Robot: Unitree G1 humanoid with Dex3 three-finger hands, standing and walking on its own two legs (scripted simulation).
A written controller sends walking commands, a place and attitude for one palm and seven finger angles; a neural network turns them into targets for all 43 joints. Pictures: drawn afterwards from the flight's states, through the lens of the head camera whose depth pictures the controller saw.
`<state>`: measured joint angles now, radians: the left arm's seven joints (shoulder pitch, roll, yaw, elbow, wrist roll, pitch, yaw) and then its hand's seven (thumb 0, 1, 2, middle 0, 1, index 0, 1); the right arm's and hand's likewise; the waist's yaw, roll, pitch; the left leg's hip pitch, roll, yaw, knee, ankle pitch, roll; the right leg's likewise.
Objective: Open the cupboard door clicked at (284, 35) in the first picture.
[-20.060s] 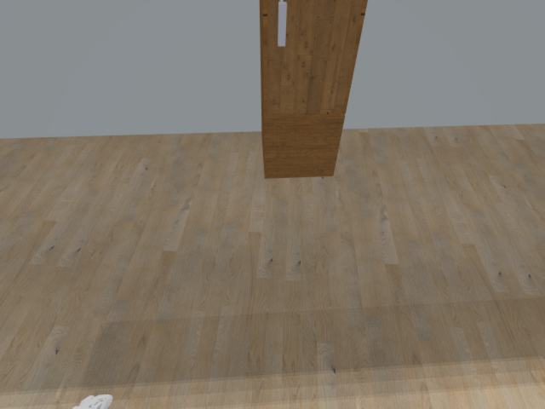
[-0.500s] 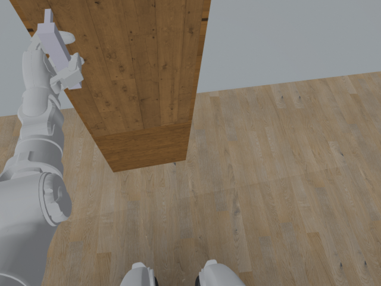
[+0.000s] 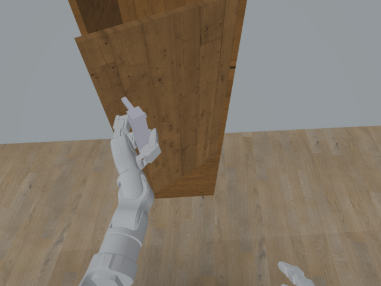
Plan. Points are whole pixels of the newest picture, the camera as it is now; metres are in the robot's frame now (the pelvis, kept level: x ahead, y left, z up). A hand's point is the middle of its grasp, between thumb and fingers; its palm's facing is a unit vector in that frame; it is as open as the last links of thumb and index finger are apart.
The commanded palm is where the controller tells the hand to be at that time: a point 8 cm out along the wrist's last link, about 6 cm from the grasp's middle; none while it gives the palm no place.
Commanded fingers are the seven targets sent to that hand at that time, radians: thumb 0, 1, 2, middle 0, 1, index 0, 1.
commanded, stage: pull the door open along its arc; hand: left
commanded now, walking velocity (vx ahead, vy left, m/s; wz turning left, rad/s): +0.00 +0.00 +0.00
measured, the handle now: (136, 128) +0.43 +0.13 +0.08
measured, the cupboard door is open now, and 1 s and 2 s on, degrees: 31 48 52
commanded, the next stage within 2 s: open thumb and fingers to let go in 0.28 s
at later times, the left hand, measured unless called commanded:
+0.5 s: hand (186, 163) +0.34 +0.02 +0.09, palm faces +0.42 -0.90 -0.07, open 7.0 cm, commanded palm +0.29 +0.05 +0.08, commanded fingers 0.00 0.41 0.69 -0.37 -1.30 -0.37 -1.30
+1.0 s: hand (184, 167) +0.33 +0.02 +0.09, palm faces +0.41 -0.91 -0.04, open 13.8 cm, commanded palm +0.29 +0.05 +0.08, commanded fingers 0.00 -0.50 0.30 -0.22 -0.70 -0.22 -0.70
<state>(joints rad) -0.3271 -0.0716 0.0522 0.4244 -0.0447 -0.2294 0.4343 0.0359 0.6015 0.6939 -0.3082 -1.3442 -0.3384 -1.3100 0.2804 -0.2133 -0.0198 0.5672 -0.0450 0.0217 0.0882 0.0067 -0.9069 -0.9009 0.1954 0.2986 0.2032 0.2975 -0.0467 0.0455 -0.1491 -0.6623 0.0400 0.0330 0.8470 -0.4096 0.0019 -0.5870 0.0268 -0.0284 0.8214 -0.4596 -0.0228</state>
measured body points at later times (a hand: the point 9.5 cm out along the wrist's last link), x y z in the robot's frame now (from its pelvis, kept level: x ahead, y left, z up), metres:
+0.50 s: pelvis +0.00 -0.05 +0.01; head +0.03 -0.08 +0.45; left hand +0.31 +0.06 +0.09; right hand +0.19 -0.26 -0.11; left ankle +0.00 +0.11 -0.70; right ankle -0.04 -0.11 -0.70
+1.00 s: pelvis -0.01 -0.05 +0.00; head +0.01 -0.08 +0.45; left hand +0.30 +0.07 +0.09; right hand +0.15 -0.27 -0.12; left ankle +0.00 +0.12 -0.70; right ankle -0.04 -0.11 -0.70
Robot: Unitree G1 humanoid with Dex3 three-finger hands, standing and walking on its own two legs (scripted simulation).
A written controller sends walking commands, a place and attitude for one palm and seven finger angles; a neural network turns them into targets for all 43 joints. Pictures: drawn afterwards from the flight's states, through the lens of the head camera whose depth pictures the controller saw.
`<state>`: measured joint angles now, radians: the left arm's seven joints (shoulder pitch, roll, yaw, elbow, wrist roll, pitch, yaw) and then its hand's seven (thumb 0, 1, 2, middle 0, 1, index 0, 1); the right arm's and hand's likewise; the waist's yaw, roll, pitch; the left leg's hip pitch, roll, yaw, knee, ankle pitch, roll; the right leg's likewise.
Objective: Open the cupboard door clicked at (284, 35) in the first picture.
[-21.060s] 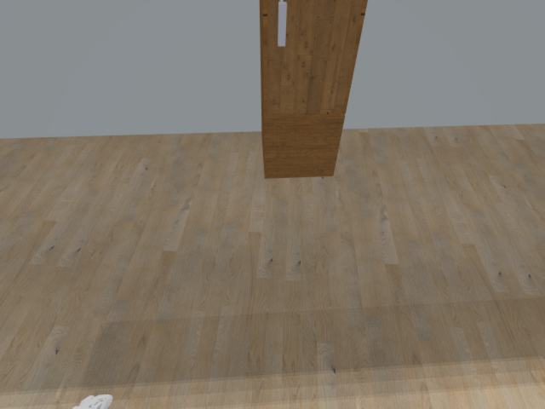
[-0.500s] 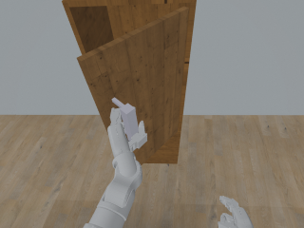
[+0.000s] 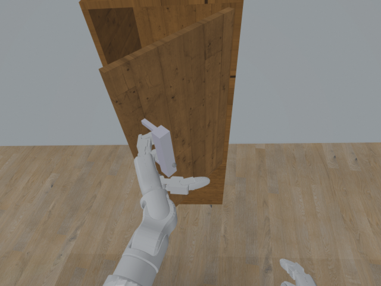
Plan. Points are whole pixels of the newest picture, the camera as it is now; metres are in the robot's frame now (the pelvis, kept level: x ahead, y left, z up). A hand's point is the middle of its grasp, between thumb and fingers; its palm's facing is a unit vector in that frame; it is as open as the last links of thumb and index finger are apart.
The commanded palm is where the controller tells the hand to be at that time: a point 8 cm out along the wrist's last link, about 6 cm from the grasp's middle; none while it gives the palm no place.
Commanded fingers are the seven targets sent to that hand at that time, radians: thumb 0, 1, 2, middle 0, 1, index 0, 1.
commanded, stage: open thumb and fingers to let go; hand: left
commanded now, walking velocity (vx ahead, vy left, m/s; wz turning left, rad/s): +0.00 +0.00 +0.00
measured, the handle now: (158, 147) +0.40 +0.09 +0.08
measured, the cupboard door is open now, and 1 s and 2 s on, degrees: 48 52 52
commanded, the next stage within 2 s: slide the hand sideways off the handle in 0.20 s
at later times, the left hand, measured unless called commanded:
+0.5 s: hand (176, 180) +0.32 +0.04 +0.07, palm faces -0.17 -0.98 -0.09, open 16.4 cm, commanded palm +0.31 +0.08 +0.08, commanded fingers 0.00 -0.50 0.30 -0.15 -0.30 -0.15 -0.30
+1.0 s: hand (163, 192) +0.28 +0.06 +0.08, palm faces -0.08 -1.00 +0.02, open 16.3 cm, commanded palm +0.26 +0.11 +0.08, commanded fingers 0.00 -0.50 0.30 -0.15 -0.30 -0.15 -0.30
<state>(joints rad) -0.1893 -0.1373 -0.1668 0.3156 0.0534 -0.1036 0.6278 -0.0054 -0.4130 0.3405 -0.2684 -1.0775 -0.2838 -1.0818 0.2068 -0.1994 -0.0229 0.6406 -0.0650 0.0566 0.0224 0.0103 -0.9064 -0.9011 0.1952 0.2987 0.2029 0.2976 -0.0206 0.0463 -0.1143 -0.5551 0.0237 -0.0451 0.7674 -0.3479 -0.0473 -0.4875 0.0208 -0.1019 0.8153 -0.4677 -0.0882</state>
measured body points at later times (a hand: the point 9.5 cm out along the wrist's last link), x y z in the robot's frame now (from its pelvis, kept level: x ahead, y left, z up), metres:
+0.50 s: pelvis -0.03 +0.04 -0.01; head +0.00 +0.02 +0.44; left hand +0.32 +0.09 +0.08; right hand +0.11 -0.18 -0.12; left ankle +0.02 +0.17 -0.70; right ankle -0.03 -0.05 -0.70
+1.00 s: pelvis -0.02 +0.05 +0.00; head -0.01 +0.04 +0.45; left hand +0.28 +0.12 +0.08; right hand +0.12 -0.17 -0.10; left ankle +0.02 +0.17 -0.70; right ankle -0.03 -0.05 -0.70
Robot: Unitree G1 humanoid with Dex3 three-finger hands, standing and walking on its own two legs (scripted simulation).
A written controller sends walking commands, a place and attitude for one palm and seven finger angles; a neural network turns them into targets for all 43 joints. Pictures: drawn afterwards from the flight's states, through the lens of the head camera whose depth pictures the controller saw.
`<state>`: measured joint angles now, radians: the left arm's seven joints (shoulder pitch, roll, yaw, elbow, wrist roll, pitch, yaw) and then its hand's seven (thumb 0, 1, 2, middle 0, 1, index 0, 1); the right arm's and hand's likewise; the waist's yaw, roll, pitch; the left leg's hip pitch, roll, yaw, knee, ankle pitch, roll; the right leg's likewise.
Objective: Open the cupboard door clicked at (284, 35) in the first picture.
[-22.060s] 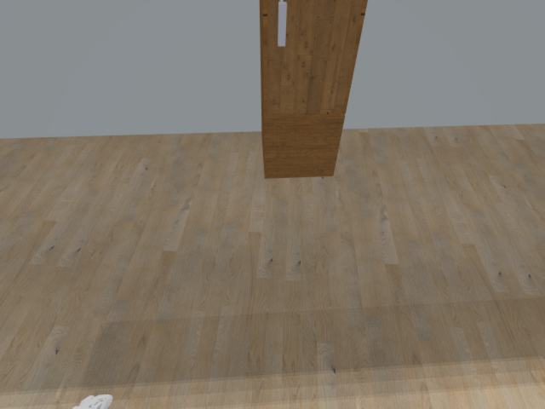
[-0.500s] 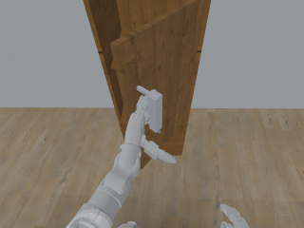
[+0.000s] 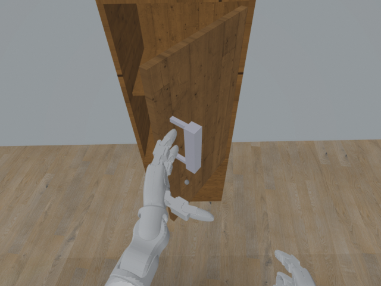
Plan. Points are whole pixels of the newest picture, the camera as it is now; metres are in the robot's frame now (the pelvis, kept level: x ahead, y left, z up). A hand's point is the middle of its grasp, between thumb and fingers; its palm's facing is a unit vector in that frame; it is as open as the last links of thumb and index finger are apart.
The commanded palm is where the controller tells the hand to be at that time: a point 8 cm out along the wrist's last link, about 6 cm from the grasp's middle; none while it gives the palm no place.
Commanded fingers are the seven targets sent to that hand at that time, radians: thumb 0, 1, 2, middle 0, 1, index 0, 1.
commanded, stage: slide the hand sideways off the handle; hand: left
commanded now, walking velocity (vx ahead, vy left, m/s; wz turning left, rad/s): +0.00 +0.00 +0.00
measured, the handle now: (184, 144) +0.40 +0.03 +0.08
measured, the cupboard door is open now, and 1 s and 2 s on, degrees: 52 52 52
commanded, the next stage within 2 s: draw the hand back to the body in 0.50 s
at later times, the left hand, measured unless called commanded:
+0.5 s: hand (169, 203) +0.26 +0.06 +0.08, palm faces +0.02 -1.00 -0.01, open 16.3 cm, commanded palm +0.23 +0.11 +0.08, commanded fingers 0.00 -0.50 0.30 -0.15 -0.30 -0.15 -0.30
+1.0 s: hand (128, 213) +0.22 +0.12 +0.11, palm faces +0.03 -1.00 -0.05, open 16.3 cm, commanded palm +0.20 +0.18 +0.12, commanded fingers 0.00 -0.47 0.31 -0.15 -0.30 -0.15 -0.30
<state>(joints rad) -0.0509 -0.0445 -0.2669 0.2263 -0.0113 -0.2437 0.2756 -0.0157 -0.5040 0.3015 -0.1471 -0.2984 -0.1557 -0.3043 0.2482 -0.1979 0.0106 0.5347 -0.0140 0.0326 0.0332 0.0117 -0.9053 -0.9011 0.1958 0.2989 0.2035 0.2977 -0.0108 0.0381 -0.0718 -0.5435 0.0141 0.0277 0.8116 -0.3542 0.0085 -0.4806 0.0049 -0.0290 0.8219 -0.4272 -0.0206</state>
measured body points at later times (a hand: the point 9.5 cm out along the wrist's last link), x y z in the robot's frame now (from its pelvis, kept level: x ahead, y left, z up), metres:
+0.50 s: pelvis +0.03 -0.03 +0.00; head +0.05 -0.05 +0.45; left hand +0.25 +0.11 +0.08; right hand +0.22 -0.23 -0.09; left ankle +0.04 +0.11 -0.70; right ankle +0.00 -0.11 -0.70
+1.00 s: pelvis +0.02 -0.02 +0.00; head +0.02 -0.05 +0.45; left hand +0.22 +0.17 +0.12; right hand +0.21 -0.24 -0.07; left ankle +0.04 +0.11 -0.70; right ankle +0.00 -0.11 -0.70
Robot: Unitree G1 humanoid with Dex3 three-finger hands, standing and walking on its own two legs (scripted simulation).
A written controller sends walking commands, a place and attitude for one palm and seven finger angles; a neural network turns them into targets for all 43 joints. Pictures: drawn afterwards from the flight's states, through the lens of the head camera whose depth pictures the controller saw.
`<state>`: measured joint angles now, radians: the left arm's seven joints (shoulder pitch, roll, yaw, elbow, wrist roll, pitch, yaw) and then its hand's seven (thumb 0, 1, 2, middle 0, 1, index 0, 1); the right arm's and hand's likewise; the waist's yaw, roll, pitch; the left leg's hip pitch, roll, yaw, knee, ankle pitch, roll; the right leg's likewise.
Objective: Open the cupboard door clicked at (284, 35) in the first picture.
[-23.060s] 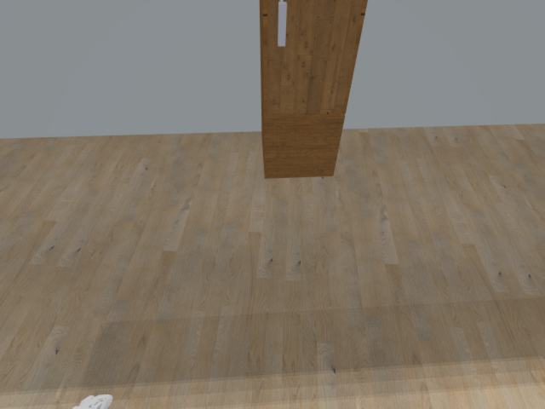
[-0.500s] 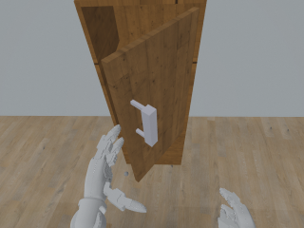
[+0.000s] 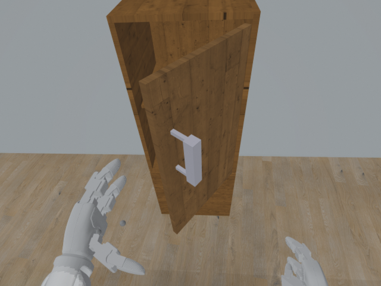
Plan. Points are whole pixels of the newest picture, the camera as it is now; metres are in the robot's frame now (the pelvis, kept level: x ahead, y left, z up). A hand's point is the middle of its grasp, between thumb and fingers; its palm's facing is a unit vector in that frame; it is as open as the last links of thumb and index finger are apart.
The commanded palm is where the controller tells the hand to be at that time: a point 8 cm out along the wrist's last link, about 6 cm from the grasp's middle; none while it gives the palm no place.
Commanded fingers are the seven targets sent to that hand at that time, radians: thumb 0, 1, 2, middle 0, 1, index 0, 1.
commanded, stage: draw the hand back to the body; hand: left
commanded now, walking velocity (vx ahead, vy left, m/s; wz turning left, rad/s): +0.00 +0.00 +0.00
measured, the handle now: (185, 157) +0.38 +0.04 +0.08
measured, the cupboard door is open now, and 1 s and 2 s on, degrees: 52 52 52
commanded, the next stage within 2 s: step back with the hand held close in 1.18 s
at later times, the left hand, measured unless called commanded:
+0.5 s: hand (48, 203) +0.21 +0.25 +0.15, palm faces +0.25 -0.91 -0.33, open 12.7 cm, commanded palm +0.17 +0.30 +0.17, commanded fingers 0.00 0.41 0.69 -0.18 -0.30 -0.18 -0.30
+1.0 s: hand (9, 192) +0.21 +0.30 +0.18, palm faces +0.44 -0.81 -0.38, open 7.7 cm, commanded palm +0.16 +0.33 +0.20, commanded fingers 0.00 0.90 0.90 -0.20 -0.30 -0.20 -0.30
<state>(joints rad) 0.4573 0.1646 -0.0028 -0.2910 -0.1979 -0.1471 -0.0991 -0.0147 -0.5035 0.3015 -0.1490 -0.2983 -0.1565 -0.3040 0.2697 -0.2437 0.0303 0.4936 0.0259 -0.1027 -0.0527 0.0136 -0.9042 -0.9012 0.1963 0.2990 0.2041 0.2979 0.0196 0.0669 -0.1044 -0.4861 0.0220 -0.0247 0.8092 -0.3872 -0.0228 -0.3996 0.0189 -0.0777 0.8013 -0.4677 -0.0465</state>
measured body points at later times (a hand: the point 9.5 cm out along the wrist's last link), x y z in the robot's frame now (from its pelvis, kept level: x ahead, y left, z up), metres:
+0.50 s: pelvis +0.01 +0.05 +0.03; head +0.00 +0.04 +0.48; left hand +0.19 +0.30 +0.17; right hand +0.18 -0.16 -0.05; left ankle +0.02 +0.14 -0.70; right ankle -0.03 -0.08 -0.70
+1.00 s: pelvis +0.01 +0.04 +0.04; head +0.00 +0.02 +0.49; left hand +0.18 +0.34 +0.21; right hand +0.19 -0.19 -0.05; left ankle +0.02 +0.14 -0.70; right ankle -0.03 -0.08 -0.70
